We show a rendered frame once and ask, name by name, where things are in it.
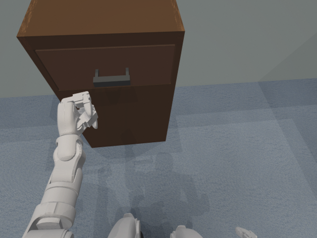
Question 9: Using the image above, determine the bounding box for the drawer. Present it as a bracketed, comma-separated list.
[35, 44, 175, 90]

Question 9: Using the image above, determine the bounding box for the robot left forearm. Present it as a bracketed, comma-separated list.
[22, 134, 86, 238]

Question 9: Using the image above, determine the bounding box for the robot right hand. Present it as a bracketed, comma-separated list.
[235, 227, 257, 238]

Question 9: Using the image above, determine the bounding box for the cabinet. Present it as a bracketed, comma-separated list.
[16, 0, 185, 148]

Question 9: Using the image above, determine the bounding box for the handle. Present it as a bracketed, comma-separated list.
[93, 67, 131, 87]

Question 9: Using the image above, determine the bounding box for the left robot thigh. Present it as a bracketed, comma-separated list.
[107, 217, 141, 238]

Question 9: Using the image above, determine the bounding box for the robot left shin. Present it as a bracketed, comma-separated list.
[123, 213, 134, 218]

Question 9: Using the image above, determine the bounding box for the robot left hand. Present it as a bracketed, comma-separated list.
[57, 91, 98, 137]

